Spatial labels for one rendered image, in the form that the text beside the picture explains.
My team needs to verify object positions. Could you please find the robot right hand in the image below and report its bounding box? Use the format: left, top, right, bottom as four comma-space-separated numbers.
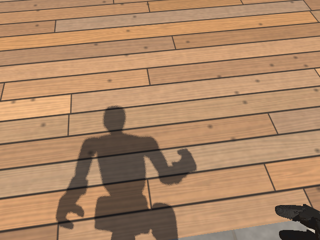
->
275, 204, 320, 240

